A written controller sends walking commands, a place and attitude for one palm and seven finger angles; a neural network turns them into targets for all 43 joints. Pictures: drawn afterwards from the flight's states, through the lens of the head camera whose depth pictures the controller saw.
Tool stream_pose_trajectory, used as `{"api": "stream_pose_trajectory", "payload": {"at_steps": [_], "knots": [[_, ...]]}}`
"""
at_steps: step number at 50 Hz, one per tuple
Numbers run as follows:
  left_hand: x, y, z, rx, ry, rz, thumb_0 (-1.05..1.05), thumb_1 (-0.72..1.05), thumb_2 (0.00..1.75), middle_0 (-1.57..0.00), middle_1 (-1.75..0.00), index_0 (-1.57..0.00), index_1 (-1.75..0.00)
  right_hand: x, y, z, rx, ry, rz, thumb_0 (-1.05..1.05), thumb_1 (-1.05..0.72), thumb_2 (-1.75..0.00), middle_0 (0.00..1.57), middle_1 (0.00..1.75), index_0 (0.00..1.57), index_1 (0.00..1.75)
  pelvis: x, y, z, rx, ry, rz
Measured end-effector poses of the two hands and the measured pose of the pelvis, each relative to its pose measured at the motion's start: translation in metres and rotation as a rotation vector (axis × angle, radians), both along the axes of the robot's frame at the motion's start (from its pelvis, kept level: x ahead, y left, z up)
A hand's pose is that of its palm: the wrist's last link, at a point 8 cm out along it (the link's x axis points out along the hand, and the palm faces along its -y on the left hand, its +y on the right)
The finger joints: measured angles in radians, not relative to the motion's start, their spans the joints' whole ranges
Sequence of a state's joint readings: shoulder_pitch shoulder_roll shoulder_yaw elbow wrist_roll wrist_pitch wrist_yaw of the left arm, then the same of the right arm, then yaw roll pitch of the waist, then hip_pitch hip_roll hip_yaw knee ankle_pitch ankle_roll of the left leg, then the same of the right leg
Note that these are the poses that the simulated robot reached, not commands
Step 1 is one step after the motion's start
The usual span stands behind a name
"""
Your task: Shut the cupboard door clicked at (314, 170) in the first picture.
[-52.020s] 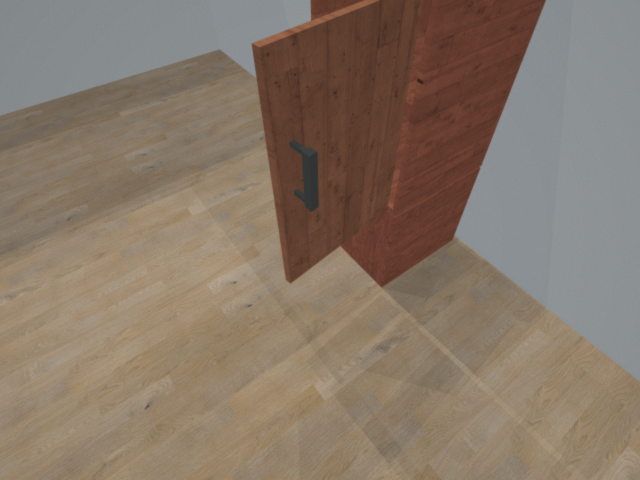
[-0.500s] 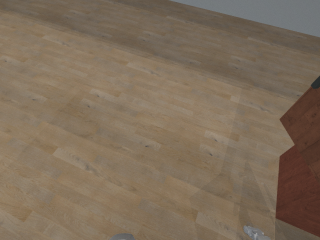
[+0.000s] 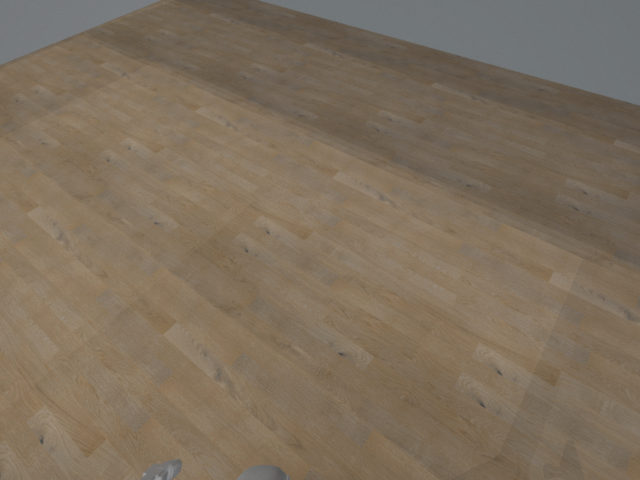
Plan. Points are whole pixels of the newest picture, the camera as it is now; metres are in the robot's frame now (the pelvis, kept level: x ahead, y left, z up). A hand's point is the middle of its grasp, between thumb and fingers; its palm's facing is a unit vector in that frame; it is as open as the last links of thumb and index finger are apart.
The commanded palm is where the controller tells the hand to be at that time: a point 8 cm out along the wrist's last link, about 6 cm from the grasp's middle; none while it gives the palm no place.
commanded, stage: walk to a spot facing it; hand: left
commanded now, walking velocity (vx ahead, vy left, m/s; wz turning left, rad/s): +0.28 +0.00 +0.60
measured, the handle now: out of the picture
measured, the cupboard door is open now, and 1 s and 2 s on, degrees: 32 32 32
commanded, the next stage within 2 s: turn to face it in 0.40 s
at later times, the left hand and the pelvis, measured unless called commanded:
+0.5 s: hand out of the picture +0.15 +0.27 -0.18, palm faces +0.36 -0.91 -0.22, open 7.4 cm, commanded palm none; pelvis +0.18 +0.06 -0.01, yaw +19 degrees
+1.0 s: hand (183, 364) +0.32 +0.25 -0.16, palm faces +0.23 -0.95 -0.22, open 7.2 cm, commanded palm none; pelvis +0.31 +0.06 +0.01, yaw +10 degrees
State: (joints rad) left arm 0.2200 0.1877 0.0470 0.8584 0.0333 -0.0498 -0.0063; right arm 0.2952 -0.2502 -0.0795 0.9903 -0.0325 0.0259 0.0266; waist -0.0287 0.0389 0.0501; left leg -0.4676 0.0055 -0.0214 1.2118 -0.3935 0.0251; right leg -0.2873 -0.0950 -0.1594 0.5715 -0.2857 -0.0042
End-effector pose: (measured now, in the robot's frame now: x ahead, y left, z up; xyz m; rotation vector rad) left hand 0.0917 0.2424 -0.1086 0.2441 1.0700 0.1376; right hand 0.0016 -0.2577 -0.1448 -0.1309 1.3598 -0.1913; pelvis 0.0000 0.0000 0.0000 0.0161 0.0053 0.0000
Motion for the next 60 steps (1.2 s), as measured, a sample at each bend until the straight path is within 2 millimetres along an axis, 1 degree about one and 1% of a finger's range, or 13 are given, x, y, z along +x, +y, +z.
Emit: {"api": "stream_pose_trajectory", "payload": {"at_steps": [4, 8, 15, 17, 19, 25, 29, 33, 38, 42, 46, 55, 60], "knots": [[-0.022, -0.011, -0.004, -0.037, 0.098, 0.1, 0.0, 0.91, 0.9, -0.2, -0.3, -0.21, -0.3, 0.073, -0.005, 0.016, -0.003, -0.066, 0.076, 0.0, -0.91, -0.9, 0.19, 0.3, 0.2, 0.3, 0.03, -0.006, 0.01, 0.006, 0.009, 0.07], [-0.047, -0.014, -0.013, -0.071, 0.196, 0.213, 0.01, 0.91, 0.9, -0.2, -0.3, -0.21, -0.3, 0.153, 0.006, 0.025, -0.006, -0.117, 0.191, 0.0, -0.91, -0.9, 0.19, 0.3, 0.2, 0.3, 0.059, -0.004, 0.011, -0.002, 0.014, 0.138], [-0.082, -0.007, -0.037, -0.134, 0.379, 0.386, 0.01, 0.91, 0.9, -0.2, -0.3, -0.21, -0.3, 0.3, 0.068, 0.025, -0.01, -0.246, 0.412, 0.0, -0.91, -0.9, 0.19, 0.3, 0.19, 0.3, 0.117, 0.024, -0.007, -0.015, 0.005, 0.224], [-0.083, 0.004, -0.049, -0.15, 0.424, 0.414, 0.01, 0.91, 0.9, -0.2, -0.3, -0.21, -0.3, 0.335, 0.086, 0.02, -0.019, -0.319, 0.446, 0.0, -0.91, -0.9, 0.19, 0.3, 0.2, 0.3, 0.135, 0.04, -0.021, -0.035, 0.001, 0.239], [-0.07, 0.019, -0.055, -0.143, 0.437, 0.43, 0.01, 0.91, 0.9, -0.2, -0.3, -0.21, -0.3, 0.354, 0.099, 0.019, -0.025, -0.348, 0.458, 0.0, -0.91, -0.9, 0.19, 0.3, 0.2, 0.3, 0.146, 0.047, -0.025, -0.027, -0.009, 0.263], [0.033, 0.069, -0.039, -0.082, 0.206, 0.44, 0.01, 0.91, 0.9, -0.2, -0.3, -0.2, -0.3, 0.362, 0.116, 0.025, -0.037, -0.242, 0.498, 0.0, -0.91, -0.9, 0.19, 0.3, 0.2, 0.3, 0.179, 0.058, -0.006, -0.03, -0.002, 0.332], [0.1, 0.088, -0.02, -0.054, 0.066, 0.423, 0.01, 0.91, 0.9, -0.19, -0.3, -0.2, -0.3, 0.36, 0.12, 0.026, -0.021, -0.165, 0.487, 0.0, -0.91, -0.9, 0.2, 0.3, 0.2, 0.3, 0.204, 0.062, 0.004, -0.033, 0.008, 0.363], [0.15, 0.087, -0.011, -0.049, 0.018, 0.394, 0.0, 0.91, 0.9, -0.19, -0.3, -0.2, -0.3, 0.361, 0.118, 0.025, -0.011, -0.12, 0.437, 0.0, -0.92, -0.9, 0.2, 0.3, 0.2, 0.3, 0.235, 0.062, 0.009, -0.024, 0.008, 0.356], [0.196, 0.066, -0.017, -0.065, 0.042, 0.335, 0.0, 0.91, 0.9, -0.19, -0.3, -0.2, -0.3, 0.369, 0.106, 0.009, 0.011, -0.077, 0.352, 0.0, -0.92, -0.9, 0.2, 0.3, 0.2, 0.3, 0.275, 0.057, 0.002, -0.002, -0.008, 0.297], [0.212, 0.046, -0.026, -0.084, 0.101, 0.286, 0.0, 0.91, 0.9, -0.2, -0.3, -0.2, -0.3, 0.38, 0.093, -0.006, 0.013, -0.051, 0.274, 0.0, -0.91, -0.9, 0.2, 0.3, 0.2, 0.3, 0.295, 0.053, -0.006, -0.013, -0.009, 0.243], [0.212, 0.046, -0.022, -0.075, 0.154, 0.304, 0.0, 0.94, 0.9, -0.2, -0.3, -0.21, -0.3, 0.393, 0.088, 0.004, -0.007, -0.045, 0.253, 0.0, -0.91, -0.9, 0.2, 0.3, 0.2, 0.3, 0.303, 0.054, 0.002, -0.011, -0.002, 0.217], [0.213, 0.083, -0.029, -0.073, 0.225, 0.267, 0.0, 0.92, 0.9, -0.2, -0.3, -0.21, -0.3, 0.431, 0.101, 0.026, -0.062, -0.167, 0.208, 0.0, -0.91, -0.9, 0.19, 0.3, 0.2, 0.3, 0.313, 0.078, 0.003, -0.015, 0.005, 0.12], [0.237, 0.111, -0.04, -0.079, 0.221, 0.208, 0.01, 0.91, 0.9, -0.2, -0.3, -0.2, -0.3, 0.427, 0.114, 0.034, -0.098, -0.235, 0.175, 0.0, -0.91, -0.9, 0.19, 0.3, 0.2, 0.3, 0.315, 0.097, -0.002, -0.029, -0.013, 0.051]]}}
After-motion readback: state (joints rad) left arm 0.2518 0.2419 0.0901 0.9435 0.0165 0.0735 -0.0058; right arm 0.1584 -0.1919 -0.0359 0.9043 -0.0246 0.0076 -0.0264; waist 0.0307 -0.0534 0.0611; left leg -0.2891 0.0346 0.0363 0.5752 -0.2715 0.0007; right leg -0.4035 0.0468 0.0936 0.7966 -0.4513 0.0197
